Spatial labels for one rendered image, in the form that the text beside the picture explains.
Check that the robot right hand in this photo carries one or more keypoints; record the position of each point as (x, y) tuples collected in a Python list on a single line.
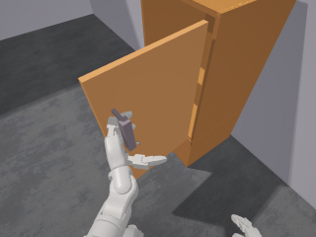
[(246, 227)]

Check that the cupboard door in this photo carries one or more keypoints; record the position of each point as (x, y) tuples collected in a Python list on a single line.
[(158, 84)]

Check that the robot left forearm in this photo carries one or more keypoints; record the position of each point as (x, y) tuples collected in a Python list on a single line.
[(115, 213)]

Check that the left robot shin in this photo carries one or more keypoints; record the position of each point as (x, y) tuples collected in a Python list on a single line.
[(131, 226)]

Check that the handle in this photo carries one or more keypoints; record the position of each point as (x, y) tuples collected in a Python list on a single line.
[(126, 130)]

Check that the robot left hand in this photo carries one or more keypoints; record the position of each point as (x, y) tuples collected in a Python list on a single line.
[(115, 151)]

